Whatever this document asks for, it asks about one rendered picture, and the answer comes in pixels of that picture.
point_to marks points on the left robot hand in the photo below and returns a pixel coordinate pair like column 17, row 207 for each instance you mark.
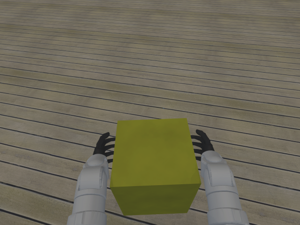
column 101, row 148

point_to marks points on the robot left forearm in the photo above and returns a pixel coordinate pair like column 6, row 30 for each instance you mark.
column 90, row 193

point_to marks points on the robot right forearm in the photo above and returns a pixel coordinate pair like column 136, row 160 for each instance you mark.
column 221, row 191

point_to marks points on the carton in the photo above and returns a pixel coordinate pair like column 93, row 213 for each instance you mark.
column 154, row 169

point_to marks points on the right robot hand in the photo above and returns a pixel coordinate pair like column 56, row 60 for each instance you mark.
column 205, row 144

